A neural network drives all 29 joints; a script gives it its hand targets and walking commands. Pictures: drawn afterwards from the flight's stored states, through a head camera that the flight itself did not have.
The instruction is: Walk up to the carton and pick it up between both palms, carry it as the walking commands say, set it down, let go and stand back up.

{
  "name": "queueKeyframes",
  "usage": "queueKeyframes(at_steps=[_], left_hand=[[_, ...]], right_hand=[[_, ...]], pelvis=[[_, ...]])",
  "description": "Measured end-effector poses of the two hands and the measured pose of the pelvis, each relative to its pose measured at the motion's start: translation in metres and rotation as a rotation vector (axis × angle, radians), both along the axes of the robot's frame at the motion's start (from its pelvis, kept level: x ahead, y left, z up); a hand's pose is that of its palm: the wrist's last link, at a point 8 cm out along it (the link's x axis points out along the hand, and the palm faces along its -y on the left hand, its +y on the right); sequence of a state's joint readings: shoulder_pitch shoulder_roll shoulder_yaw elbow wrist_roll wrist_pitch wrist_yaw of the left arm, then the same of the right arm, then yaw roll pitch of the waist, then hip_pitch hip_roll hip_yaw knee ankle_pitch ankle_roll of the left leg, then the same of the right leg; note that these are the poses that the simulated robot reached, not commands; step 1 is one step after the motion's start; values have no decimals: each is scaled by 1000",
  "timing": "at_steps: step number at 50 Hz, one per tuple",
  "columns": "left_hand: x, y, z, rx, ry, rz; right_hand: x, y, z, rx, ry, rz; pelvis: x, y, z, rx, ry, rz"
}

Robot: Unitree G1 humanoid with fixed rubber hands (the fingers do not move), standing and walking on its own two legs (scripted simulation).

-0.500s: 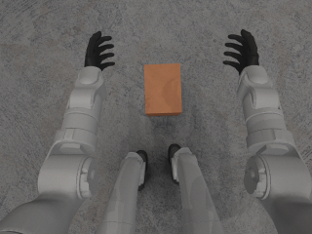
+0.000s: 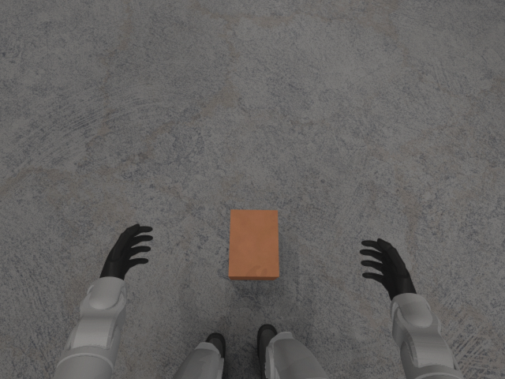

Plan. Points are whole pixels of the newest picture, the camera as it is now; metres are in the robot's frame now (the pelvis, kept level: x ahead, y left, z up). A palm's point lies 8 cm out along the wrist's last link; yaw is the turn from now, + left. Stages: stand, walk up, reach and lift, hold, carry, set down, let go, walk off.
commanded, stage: let go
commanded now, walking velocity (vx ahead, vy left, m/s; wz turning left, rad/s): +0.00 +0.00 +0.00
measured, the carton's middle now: (253, 246) +0.41 -0.02 -0.66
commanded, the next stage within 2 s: stand in 0.74 s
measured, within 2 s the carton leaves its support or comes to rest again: neither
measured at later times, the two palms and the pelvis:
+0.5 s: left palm (37, 355) +0.16 +0.29 -0.04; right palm (392, 352) +0.16 -0.19 -0.04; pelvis +0.01 +0.05 +0.02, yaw -2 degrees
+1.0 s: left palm out of the picture +0.12 +0.31 -0.07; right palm out of the picture +0.10 -0.24 -0.07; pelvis +0.01 +0.04 +0.02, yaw -1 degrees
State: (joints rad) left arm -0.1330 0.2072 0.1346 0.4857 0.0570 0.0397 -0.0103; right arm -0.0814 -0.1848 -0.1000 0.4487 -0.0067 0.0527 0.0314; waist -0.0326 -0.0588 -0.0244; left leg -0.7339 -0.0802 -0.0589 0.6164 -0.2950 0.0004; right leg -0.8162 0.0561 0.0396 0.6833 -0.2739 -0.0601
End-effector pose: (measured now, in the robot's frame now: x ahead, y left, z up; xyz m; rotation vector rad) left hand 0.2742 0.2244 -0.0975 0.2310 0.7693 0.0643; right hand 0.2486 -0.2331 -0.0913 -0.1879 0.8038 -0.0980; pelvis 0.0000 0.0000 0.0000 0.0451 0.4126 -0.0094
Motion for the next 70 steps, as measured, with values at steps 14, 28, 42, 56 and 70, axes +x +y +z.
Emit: queueKeyframes(at_steps=[14,28,42,56,70], left_hand=[[-81,26,46,-54,7,20],[-114,63,59,-36,5,26],[-129,53,38,6,41,57],[-164,94,25,103,139,154],[-186,78,17,86,231,164]], right_hand=[[-70,30,40,31,-4,-10],[-86,48,54,29,-46,10],[-126,25,29,-36,56,-55],[-149,-19,20,-130,117,-111],[-154,-18,11,-119,183,-79]], pelvis=[[29,30,25,-43,-260,6],[4,52,23,-68,-518,-23],[-10,43,16,-57,-500,-10],[16,34,20,-53,-454,2],[13,27,26,-48,-458,8]])
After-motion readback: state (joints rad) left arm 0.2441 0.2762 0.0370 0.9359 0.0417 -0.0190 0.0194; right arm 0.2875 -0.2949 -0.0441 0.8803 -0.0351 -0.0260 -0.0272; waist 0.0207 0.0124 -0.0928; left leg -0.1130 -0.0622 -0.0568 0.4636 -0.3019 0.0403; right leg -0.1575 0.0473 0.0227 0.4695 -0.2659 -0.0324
